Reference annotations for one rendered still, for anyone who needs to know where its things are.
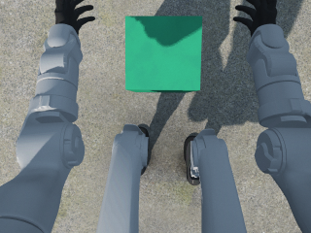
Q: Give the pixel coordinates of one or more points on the left robot upper arm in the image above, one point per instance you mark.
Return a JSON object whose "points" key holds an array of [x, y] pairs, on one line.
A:
{"points": [[46, 153]]}

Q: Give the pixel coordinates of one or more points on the robot left forearm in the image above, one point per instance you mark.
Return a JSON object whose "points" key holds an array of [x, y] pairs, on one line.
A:
{"points": [[57, 80]]}

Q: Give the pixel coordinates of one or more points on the left robot hand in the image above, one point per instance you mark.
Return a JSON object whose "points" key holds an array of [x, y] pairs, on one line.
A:
{"points": [[65, 13]]}

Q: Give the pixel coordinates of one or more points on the right robot hand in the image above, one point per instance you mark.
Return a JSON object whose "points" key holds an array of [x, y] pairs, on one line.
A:
{"points": [[265, 12]]}

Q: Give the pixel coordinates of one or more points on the carton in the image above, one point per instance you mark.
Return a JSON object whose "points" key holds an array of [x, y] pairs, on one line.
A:
{"points": [[163, 53]]}

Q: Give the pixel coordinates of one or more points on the robot foot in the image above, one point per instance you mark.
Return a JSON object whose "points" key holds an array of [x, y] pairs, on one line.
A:
{"points": [[145, 131], [187, 143]]}

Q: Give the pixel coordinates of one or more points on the robot right foot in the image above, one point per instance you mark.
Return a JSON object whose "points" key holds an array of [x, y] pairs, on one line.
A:
{"points": [[187, 143]]}

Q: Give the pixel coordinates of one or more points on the right robot upper arm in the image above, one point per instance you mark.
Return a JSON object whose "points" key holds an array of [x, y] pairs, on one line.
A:
{"points": [[285, 154]]}

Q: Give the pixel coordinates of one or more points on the robot right forearm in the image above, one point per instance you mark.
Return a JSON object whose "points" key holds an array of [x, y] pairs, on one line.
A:
{"points": [[277, 82]]}

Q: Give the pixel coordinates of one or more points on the robot left foot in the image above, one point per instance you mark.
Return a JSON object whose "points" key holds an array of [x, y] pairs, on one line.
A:
{"points": [[145, 131]]}

